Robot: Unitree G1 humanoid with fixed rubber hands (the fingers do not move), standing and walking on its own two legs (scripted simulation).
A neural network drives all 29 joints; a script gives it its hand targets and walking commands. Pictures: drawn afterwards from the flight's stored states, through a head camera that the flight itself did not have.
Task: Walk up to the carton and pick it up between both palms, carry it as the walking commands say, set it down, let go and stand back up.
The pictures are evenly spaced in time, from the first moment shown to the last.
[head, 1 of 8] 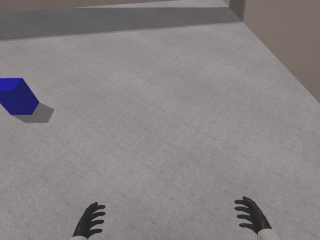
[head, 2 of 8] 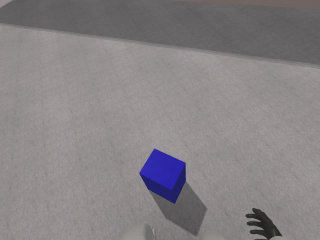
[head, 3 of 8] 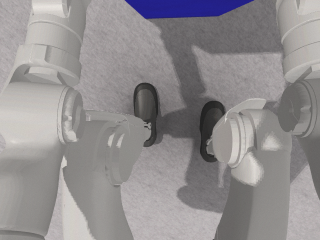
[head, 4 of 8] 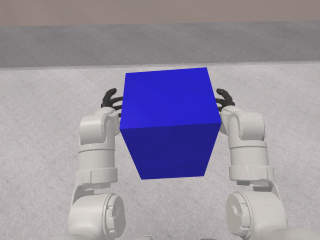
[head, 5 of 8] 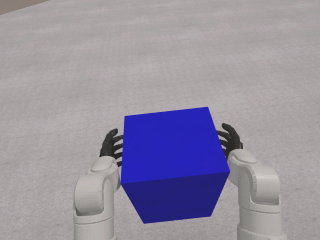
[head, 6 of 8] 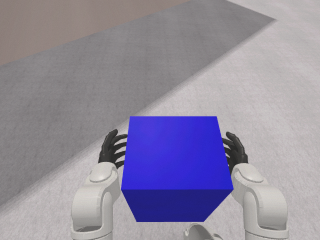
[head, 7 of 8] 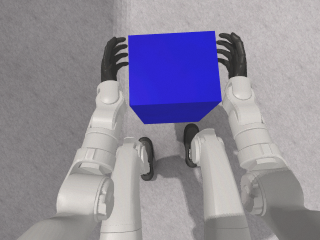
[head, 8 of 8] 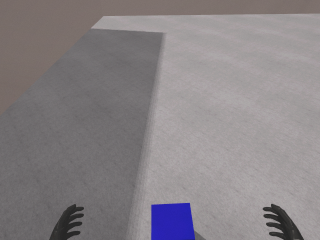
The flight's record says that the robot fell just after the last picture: no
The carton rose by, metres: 0.68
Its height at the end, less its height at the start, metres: +0.00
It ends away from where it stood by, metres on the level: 5.38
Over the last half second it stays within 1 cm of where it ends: yes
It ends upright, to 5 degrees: yes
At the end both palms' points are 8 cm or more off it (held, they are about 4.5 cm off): yes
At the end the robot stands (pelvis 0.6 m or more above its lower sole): yes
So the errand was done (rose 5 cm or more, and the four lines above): yes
